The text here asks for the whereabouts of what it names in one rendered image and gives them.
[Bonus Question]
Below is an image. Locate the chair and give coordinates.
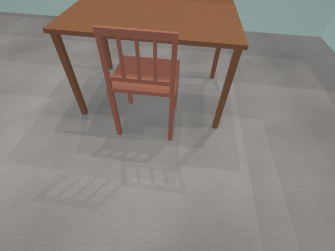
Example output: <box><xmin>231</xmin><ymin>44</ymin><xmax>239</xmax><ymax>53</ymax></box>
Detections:
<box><xmin>93</xmin><ymin>25</ymin><xmax>180</xmax><ymax>141</ymax></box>

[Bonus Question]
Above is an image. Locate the table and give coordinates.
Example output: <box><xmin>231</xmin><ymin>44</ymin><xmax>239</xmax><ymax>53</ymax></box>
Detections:
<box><xmin>43</xmin><ymin>0</ymin><xmax>249</xmax><ymax>129</ymax></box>

